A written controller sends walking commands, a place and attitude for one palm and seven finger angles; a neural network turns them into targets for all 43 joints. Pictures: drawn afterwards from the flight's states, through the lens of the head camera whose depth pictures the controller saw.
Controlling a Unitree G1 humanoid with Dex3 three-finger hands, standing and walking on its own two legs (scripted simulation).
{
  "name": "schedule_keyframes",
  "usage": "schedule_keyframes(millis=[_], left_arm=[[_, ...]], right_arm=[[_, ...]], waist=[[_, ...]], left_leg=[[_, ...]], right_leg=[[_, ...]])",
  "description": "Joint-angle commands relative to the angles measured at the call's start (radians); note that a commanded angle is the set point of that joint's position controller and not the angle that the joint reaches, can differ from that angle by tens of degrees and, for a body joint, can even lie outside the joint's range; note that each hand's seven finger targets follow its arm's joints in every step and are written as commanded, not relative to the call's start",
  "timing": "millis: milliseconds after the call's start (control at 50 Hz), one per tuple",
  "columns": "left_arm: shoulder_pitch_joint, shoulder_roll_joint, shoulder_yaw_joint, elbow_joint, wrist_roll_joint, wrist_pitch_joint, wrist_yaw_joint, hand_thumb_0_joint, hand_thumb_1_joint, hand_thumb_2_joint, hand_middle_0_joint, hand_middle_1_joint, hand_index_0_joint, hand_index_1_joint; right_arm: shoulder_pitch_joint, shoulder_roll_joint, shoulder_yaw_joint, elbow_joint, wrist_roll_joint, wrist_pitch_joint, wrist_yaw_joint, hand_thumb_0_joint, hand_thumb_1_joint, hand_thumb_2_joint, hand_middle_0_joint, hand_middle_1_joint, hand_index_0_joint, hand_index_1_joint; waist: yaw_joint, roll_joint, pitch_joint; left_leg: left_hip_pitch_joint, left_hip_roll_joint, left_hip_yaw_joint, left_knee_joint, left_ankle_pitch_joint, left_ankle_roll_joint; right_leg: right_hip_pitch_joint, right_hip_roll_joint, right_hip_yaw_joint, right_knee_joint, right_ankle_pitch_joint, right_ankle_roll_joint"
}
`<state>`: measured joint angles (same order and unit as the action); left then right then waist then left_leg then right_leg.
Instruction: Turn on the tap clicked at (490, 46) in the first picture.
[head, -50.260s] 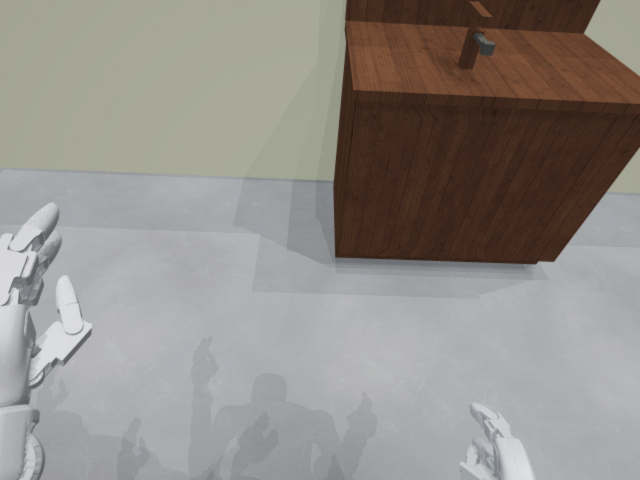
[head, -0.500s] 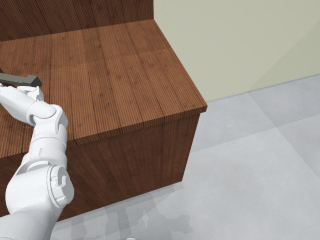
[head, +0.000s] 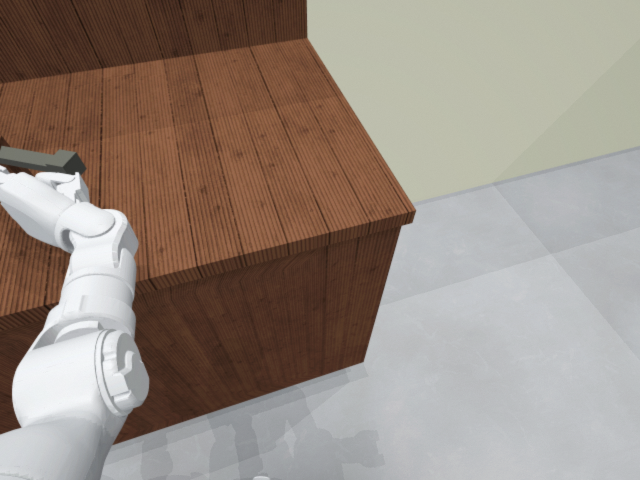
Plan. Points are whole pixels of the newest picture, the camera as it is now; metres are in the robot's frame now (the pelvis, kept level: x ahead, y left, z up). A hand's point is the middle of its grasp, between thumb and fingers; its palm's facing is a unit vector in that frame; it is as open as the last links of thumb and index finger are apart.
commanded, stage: lift the hand up off the lever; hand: left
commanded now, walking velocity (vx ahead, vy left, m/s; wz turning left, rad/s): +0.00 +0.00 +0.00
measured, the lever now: (66, 166) +0.48 +0.31 +0.13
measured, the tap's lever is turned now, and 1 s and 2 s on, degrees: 59 59 59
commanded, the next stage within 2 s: none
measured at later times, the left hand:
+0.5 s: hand (77, 180) +0.46 +0.29 +0.13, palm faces +0.87 -0.48 -0.07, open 8.5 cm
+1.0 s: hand (77, 176) +0.46 +0.29 +0.13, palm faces +0.88 -0.47 -0.06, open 8.5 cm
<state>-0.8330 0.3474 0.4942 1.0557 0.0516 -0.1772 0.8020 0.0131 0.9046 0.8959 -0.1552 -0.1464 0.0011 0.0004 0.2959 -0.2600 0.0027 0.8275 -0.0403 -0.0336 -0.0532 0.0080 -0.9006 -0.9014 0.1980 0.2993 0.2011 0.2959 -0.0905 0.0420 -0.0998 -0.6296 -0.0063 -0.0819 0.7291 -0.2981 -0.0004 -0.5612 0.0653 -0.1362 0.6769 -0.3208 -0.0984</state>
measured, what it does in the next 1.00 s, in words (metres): stands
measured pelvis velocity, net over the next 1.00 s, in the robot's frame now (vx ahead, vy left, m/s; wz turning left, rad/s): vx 0.01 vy -0.01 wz -0.01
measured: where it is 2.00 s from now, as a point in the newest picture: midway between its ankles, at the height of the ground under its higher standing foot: outside the picture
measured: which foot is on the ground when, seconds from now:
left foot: down 0.00-1.00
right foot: down 0.00-1.00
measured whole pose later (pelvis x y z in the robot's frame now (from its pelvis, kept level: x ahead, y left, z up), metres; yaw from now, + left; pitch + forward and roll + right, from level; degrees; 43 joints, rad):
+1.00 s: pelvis +0.01 -0.01 +0.00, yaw +0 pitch +9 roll -1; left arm -0.83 0.34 0.56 1.01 0.05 -0.09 0.77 0.02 0.91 0.90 -0.15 -0.15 0.00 0.00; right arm 0.29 -0.26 0.01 0.83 -0.04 -0.08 -0.06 0.01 -0.90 -0.90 0.20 0.30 0.20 0.30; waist -0.09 0.04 -0.08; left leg -0.56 0.00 -0.08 0.69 -0.29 -0.01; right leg -0.50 0.07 -0.13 0.64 -0.32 -0.10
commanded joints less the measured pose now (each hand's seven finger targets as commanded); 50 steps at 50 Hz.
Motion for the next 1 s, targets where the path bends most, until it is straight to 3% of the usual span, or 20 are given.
schedule_keyframes(millis=[0,20,100,120,220,300,320,380,420,500,560,600,640,800,820,880,920,980], left_arm=[[-0.646,0.250,-0.139,-0.268,0.079,-0.064,-0.103,0.000,0.900,0.900,-0.150,-0.150,-0.150,-0.150],[-0.641,0.278,-0.117,-0.268,0.079,-0.063,-0.103,0.000,0.900,0.900,-0.150,-0.150,-0.150,-0.150],[-0.653,0.280,-0.127,-0.286,0.076,-0.057,-0.110,0.000,0.900,0.900,-0.150,-0.150,-0.150,-0.150],[-0.654,0.314,-0.103,-0.290,0.079,-0.058,-0.109,0.000,0.900,0.900,-0.150,-0.150,-0.150,-0.150],[-0.647,0.346,-0.091,-0.282,0.083,-0.041,-0.116,0.000,0.900,0.900,-0.150,-0.150,-0.150,-0.150],[-0.662,0.351,-0.095,-0.299,0.088,-0.040,-0.116,0.000,0.900,0.900,-0.150,-0.150,-0.150,-0.150],[-0.670,0.344,-0.101,-0.310,0.091,-0.042,-0.117,0.000,0.900,0.900,-0.150,-0.150,-0.150,-0.150],[-0.659,0.357,-0.089,-0.298,0.094,-0.042,-0.113,0.000,0.900,0.900,-0.150,-0.150,-0.150,-0.150],[-0.688,0.351,-0.100,-0.334,0.098,-0.045,-0.116,0.000,0.900,0.900,-0.150,-0.150,-0.150,-0.150],[-0.672,0.359,-0.095,-0.323,0.091,-0.037,-0.114,0.000,0.900,0.900,-0.150,-0.150,-0.150,-0.150],[-0.715,0.349,-0.112,-0.371,0.093,-0.045,-0.114,0.000,0.900,0.900,-0.150,-0.150,-0.150,-0.150],[-0.708,0.340,-0.115,-0.353,0.093,-0.045,-0.115,0.000,0.900,0.900,-0.150,-0.150,-0.150,-0.150],[-0.720,0.352,-0.109,-0.375,0.099,-0.045,-0.111,0.000,0.900,0.900,-0.150,-0.150,-0.150,-0.150],[-0.722,0.365,-0.105,-0.384,0.109,-0.030,-0.117,0.000,0.900,0.900,-0.150,-0.150,-0.150,-0.150],[-0.726,0.390,-0.089,-0.395,0.108,-0.031,-0.118,0.000,0.900,0.900,-0.150,-0.150,-0.150,-0.150],[-0.729,0.393,-0.090,-0.400,0.110,-0.026,-0.121,0.000,0.900,0.900,-0.150,-0.150,-0.150,-0.150],[-0.753,0.384,-0.099,-0.439,0.111,-0.028,-0.123,0.000,0.900,0.900,-0.150,-0.150,-0.150,-0.150],[-0.729,0.392,-0.095,-0.410,0.115,-0.015,-0.126,0.000,0.900,0.900,-0.150,-0.150,-0.150,-0.150]], right_arm=[[0.049,-0.152,-0.046,-0.069,-0.002,-0.027,-0.013,0.000,-0.900,-0.900,0.200,0.300,0.200,0.300],[0.051,-0.156,-0.046,-0.068,-0.005,-0.024,-0.015,0.000,-0.900,-0.900,0.200,0.300,0.200,0.300],[0.044,-0.153,-0.044,-0.076,0.000,-0.024,-0.018,0.000,-0.900,-0.900,0.200,0.300,0.200,0.300],[0.042,-0.156,-0.045,-0.071,-0.001,-0.019,-0.020,0.000,-0.900,-0.900,0.200,0.300,0.200,0.300],[0.035,-0.156,-0.043,-0.077,0.001,-0.012,-0.026,0.000,-0.900,-0.900,0.200,0.300,0.200,0.300],[0.034,-0.152,-0.039,-0.082,0.003,-0.014,-0.028,0.000,-0.900,-0.900,0.200,0.300,0.200,0.300],[0.031,-0.152,-0.040,-0.082,0.000,-0.013,-0.027,0.000,-0.900,-0.900,0.200,0.300,0.200,0.300],[0.032,-0.152,-0.038,-0.082,0.001,-0.019,-0.026,0.000,-0.900,-0.900,0.200,0.300,0.200,0.300],[0.031,-0.152,-0.040,-0.083,-0.001,-0.019,-0.024,0.000,-0.900,-0.900,0.200,0.300,0.200,0.300],[0.024,-0.153,-0.037,-0.084,0.002,-0.030,-0.025,0.000,-0.900,-0.900,0.200,0.300,0.200,0.300],[0.026,-0.152,-0.039,-0.079,0.003,-0.035,-0.024,0.000,-0.900,-0.900,0.200,0.300,0.200,0.300],[0.026,-0.151,-0.037,-0.077,0.002,-0.042,-0.023,0.000,-0.900,-0.900,0.200,0.300,0.200,0.300],[0.028,-0.153,-0.038,-0.075,0.000,-0.047,-0.021,0.000,-0.900,-0.900,0.200,0.300,0.200,0.300],[0.030,-0.152,-0.039,-0.073,-0.002,-0.063,-0.019,0.000,-0.900,-0.900,0.200,0.300,0.200,0.300],[0.030,-0.156,-0.041,-0.072,-0.002,-0.061,-0.020,0.000,-0.900,-0.900,0.200,0.300,0.200,0.300],[0.030,-0.153,-0.040,-0.072,-0.001,-0.067,-0.020,0.000,-0.900,-0.900,0.200,0.300,0.200,0.300],[0.029,-0.153,-0.040,-0.071,-0.003,-0.070,-0.021,0.000,-0.900,-0.900,0.200,0.300,0.200,0.300],[0.024,-0.152,-0.037,-0.069,-0.001,-0.074,-0.020,0.000,-0.900,-0.900,0.200,0.300,0.200,0.300]], waist=[[-0.091,0.055,-0.326],[-0.086,0.049,-0.321],[-0.084,0.045,-0.335],[-0.081,0.063,-0.336],[-0.076,0.041,-0.313],[-0.076,0.047,-0.324],[-0.076,0.080,-0.318],[-0.075,0.057,-0.315],[-0.074,0.095,-0.328],[-0.073,0.053,-0.322],[-0.075,0.106,-0.365],[-0.075,0.102,-0.336],[-0.074,0.120,-0.356],[-0.068,0.078,-0.354],[-0.063,0.103,-0.362],[-0.064,0.090,-0.370],[-0.063,0.124,-0.386],[-0.064,0.109,-0.354]], left_leg=[[0.161,-0.010,0.022,-0.070,0.009,0.072],[0.152,-0.012,0.020,-0.069,0.011,0.072],[0.150,-0.010,0.025,-0.072,0.015,0.072],[0.152,-0.011,0.025,-0.070,0.016,0.073],[0.124,-0.009,0.028,-0.076,0.009,0.073],[0.139,-0.007,0.027,-0.081,0.022,0.074],[0.154,-0.009,0.027,-0.084,0.026,0.072],[0.151,-0.009,0.026,-0.085,0.023,0.075],[0.173,-0.009,0.025,-0.086,0.029,0.072],[0.142,-0.007,0.029,-0.081,0.016,0.074],[0.197,-0.006,0.025,-0.086,0.038,0.072],[0.198,-0.006,0.024,-0.091,0.034,0.071],[0.216,-0.009,0.027,-0.089,0.051,0.071],[0.205,-0.007,0.031,-0.092,0.062,0.072],[0.210,-0.010,0.032,-0.088,0.065,0.071],[0.212,-0.007,0.031,-0.092,0.074,0.071],[0.242,-0.010,0.033,-0.090,0.095,0.070],[0.224,-0.007,0.037,-0.092,0.088,0.070]], right_leg=[[0.132,-0.058,0.172,-0.153,0.094,0.091],[0.142,-0.059,0.173,-0.153,0.098,0.091],[0.165,-0.065,0.184,-0.156,0.110,0.096],[0.169,-0.066,0.183,-0.158,0.108,0.093],[0.194,-0.074,0.195,-0.170,0.103,0.100],[0.207,-0.076,0.196,-0.168,0.131,0.101],[0.195,-0.071,0.186,-0.167,0.126,0.097],[0.196,-0.069,0.185,-0.167,0.123,0.099],[0.191,-0.069,0.182,-0.166,0.125,0.094],[0.213,-0.078,0.204,-0.174,0.118,0.104],[0.203,-0.071,0.189,-0.167,0.136,0.095],[0.189,-0.065,0.180,-0.168,0.126,0.092],[0.190,-0.065,0.176,-0.161,0.148,0.091],[0.221,-0.069,0.181,-0.164,0.174,0.096],[0.226,-0.071,0.185,-0.164,0.180,0.095],[0.238,-0.072,0.185,-0.163,0.191,0.096],[0.236,-0.070,0.179,-0.159,0.215,0.094],[0.232,-0.072,0.182,-0.163,0.211,0.096]])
